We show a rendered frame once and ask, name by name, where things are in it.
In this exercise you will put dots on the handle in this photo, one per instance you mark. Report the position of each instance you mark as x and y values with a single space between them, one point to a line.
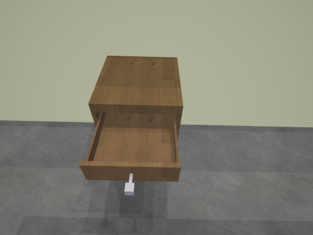
129 187

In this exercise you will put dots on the cabinet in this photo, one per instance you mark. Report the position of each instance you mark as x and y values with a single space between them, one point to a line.
137 84

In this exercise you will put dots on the drawer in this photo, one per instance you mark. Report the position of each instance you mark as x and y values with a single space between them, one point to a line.
143 144

